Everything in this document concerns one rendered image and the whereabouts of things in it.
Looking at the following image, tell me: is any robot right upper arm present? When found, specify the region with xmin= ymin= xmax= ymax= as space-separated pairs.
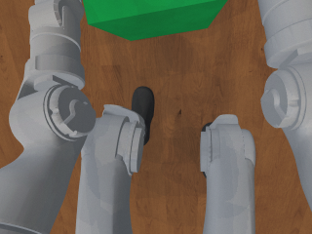
xmin=260 ymin=61 xmax=312 ymax=212

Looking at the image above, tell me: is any robot left shin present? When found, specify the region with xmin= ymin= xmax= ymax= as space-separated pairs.
xmin=81 ymin=104 xmax=145 ymax=158

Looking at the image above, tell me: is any robot shin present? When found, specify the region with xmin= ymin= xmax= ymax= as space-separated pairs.
xmin=81 ymin=104 xmax=145 ymax=158
xmin=205 ymin=114 xmax=256 ymax=173

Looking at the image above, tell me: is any robot right shin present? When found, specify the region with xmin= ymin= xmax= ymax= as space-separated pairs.
xmin=205 ymin=114 xmax=256 ymax=173

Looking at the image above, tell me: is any left robot forearm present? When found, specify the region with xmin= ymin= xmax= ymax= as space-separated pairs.
xmin=15 ymin=0 xmax=86 ymax=102

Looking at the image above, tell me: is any right robot forearm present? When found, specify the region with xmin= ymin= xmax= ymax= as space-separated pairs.
xmin=257 ymin=0 xmax=312 ymax=69

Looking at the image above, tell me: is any robot left upper arm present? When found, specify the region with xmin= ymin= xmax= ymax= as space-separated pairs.
xmin=0 ymin=84 xmax=97 ymax=234

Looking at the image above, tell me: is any carton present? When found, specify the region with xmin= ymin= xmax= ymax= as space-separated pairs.
xmin=83 ymin=0 xmax=227 ymax=41

